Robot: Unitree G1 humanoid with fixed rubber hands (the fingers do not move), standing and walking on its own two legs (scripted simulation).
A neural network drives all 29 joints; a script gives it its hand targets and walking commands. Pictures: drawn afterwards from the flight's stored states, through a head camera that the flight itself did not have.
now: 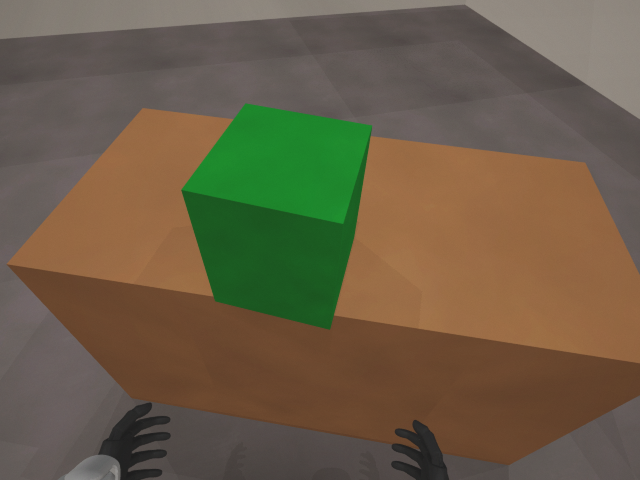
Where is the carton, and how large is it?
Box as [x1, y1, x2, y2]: [181, 103, 371, 329]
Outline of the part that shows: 245,103 181,190 214,298 216,301 329,329 354,235 371,125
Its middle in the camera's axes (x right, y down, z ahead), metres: -0.05 -0.03 +0.62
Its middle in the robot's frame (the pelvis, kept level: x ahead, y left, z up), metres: +0.47 +0.09 +0.03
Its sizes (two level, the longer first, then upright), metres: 0.210 0.200 0.250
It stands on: a pedestal, 0.68 m high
